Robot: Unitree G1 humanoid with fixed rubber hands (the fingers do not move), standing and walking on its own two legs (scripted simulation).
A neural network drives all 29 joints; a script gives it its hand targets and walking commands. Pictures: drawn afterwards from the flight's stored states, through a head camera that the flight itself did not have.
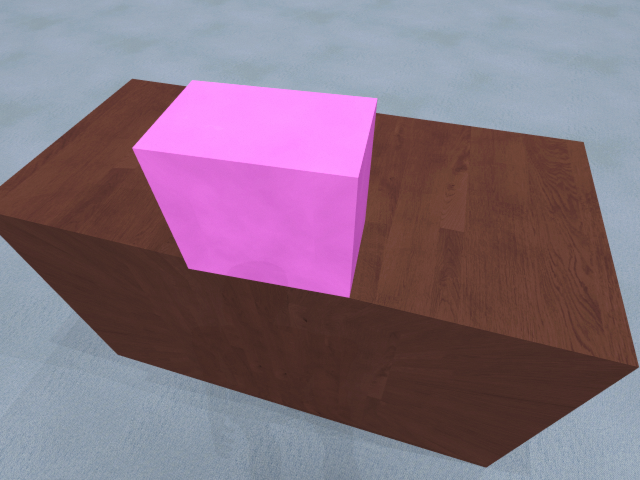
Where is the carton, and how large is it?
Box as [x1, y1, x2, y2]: [132, 80, 376, 297]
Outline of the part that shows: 192,80 132,148 188,268 349,297 364,223 376,98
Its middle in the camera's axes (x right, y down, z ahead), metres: -0.07 -0.07 +0.61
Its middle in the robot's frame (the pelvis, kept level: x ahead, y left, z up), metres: +0.51 +0.10 +0.06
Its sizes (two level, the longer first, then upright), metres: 0.285 0.175 0.255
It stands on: a pedestal, 0.71 m high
